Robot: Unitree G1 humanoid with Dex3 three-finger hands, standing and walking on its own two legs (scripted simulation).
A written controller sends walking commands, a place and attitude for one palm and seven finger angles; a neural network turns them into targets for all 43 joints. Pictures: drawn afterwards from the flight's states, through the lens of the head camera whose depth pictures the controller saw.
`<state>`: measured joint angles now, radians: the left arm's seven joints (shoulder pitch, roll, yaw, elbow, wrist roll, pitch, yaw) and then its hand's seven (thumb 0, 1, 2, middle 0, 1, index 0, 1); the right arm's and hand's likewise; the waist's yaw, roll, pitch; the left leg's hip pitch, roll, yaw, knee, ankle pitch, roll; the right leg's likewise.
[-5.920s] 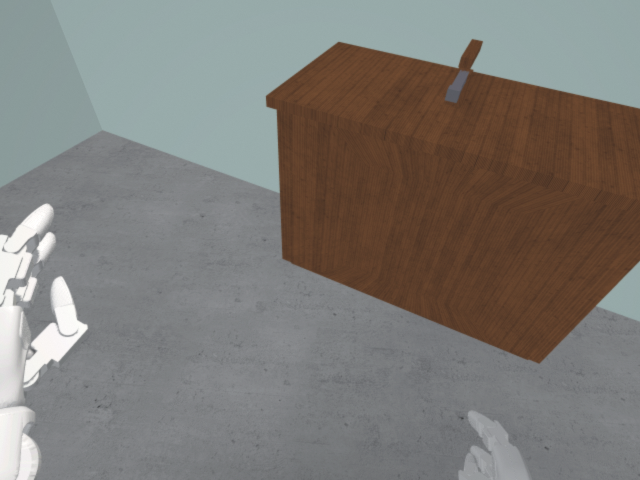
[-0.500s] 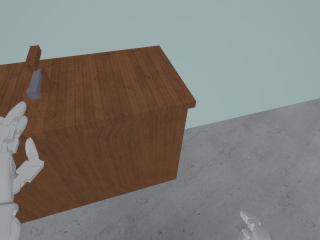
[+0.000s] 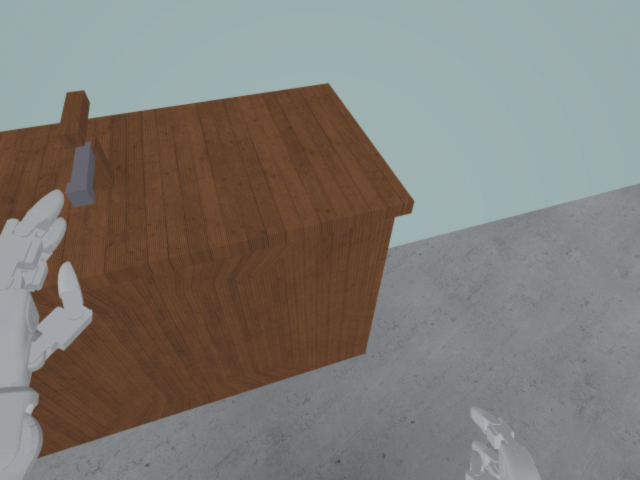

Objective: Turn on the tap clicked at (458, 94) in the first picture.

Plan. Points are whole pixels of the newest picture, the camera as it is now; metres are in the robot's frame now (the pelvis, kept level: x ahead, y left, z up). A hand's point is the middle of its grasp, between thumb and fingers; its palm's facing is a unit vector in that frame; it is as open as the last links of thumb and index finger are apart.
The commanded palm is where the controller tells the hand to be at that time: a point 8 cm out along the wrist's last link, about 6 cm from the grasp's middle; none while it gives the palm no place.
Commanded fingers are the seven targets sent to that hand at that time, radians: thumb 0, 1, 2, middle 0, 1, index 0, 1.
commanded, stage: look again from close up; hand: left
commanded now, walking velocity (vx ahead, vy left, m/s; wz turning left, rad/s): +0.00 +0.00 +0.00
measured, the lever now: (80, 193) +0.47 +0.40 +0.08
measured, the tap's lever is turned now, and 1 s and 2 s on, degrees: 0 0 0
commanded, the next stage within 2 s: shuffle to correct the standing spot in 0.08 s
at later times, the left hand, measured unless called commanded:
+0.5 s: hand (85, 264) +0.30 +0.28 +0.14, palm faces +0.38 -0.83 -0.40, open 7.4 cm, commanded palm +0.23 +0.31 +0.18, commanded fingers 0.00 0.90 0.90 -0.20 -0.30 -0.20 -0.30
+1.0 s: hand (81, 233) +0.32 +0.29 +0.17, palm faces +0.41 -0.82 -0.39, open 7.4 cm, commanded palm +0.25 +0.33 +0.18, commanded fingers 0.00 0.90 0.90 -0.20 -0.30 -0.20 -0.30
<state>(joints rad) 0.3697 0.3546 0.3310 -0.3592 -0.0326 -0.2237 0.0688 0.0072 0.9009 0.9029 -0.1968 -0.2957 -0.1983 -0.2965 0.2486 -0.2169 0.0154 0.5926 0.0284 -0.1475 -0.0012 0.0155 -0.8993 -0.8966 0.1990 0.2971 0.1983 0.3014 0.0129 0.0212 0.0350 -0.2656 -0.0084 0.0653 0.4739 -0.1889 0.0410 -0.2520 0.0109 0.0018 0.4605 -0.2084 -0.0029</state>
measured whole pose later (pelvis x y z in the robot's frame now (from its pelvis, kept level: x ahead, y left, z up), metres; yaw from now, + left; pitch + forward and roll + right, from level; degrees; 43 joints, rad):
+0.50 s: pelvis +0.08 +0.02 -0.01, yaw +2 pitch +1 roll -1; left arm 0.42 0.39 0.36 -0.40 -0.04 -0.20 0.08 0.01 0.89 0.90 -0.21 -0.30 -0.21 -0.30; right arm 0.19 -0.19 0.02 0.54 0.01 -0.09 -0.02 0.01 -0.90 -0.90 0.20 0.30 0.20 0.30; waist 0.00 -0.02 -0.01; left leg -0.25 -0.05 0.05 0.60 -0.37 0.08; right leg -0.21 -0.02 0.00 0.56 -0.36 0.02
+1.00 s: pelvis +0.10 +0.04 -0.01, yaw +2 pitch -2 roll +0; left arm 0.41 0.35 0.38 -0.46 -0.03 -0.20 0.11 0.01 0.89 0.90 -0.21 -0.30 -0.21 -0.30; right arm 0.26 -0.18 0.00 0.57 0.00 -0.06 0.01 0.01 -0.90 -0.90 0.20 0.30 0.20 0.30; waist -0.03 0.00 0.04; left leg -0.12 -0.10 0.06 0.53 -0.37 0.11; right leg -0.49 0.00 -0.09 1.10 -0.42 -0.02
